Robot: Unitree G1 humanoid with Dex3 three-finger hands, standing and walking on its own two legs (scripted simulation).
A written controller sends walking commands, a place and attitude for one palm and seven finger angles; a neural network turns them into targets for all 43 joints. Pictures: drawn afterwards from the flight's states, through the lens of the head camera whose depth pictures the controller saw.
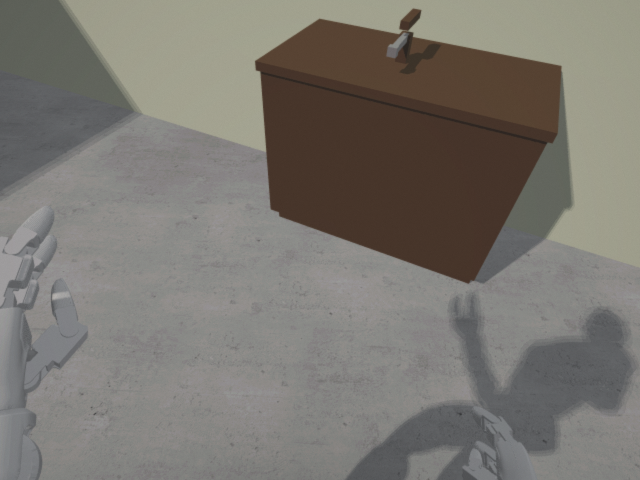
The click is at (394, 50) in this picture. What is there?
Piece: tap's lever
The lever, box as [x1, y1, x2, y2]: [386, 44, 398, 57]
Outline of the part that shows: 390,44 387,48 386,56 395,57 397,55 398,46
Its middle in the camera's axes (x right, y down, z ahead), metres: +0.21 -0.55 +1.14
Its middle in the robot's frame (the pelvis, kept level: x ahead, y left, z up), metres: +1.24 -0.14 +0.05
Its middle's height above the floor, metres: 0.82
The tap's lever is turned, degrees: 0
